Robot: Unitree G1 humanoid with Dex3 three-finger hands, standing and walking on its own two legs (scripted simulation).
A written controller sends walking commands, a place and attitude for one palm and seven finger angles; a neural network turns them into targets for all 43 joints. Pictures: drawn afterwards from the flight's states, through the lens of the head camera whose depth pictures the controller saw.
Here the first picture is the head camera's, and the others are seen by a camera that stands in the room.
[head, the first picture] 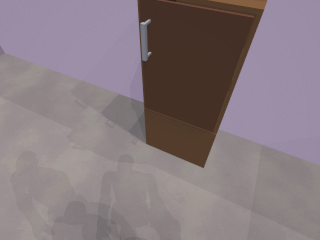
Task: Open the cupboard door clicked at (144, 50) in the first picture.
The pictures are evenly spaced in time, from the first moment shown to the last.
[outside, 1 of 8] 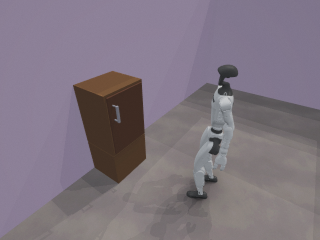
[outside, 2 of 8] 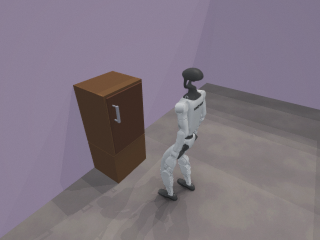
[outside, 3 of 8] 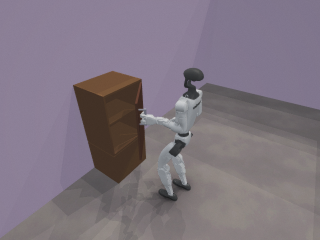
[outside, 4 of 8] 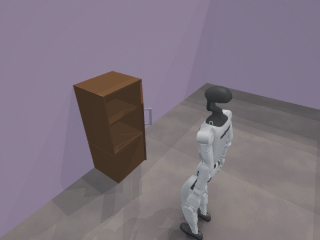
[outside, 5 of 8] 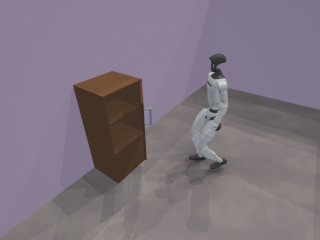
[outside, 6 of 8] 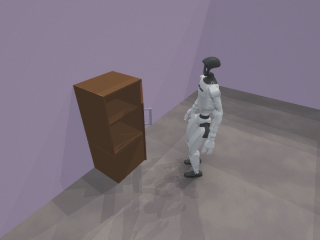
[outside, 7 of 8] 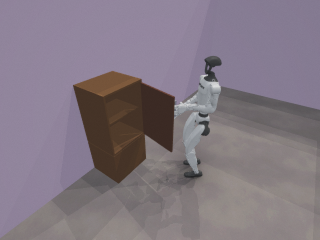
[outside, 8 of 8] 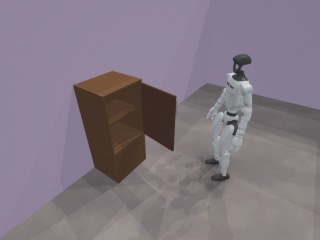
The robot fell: no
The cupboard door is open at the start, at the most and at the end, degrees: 0 82 82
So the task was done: yes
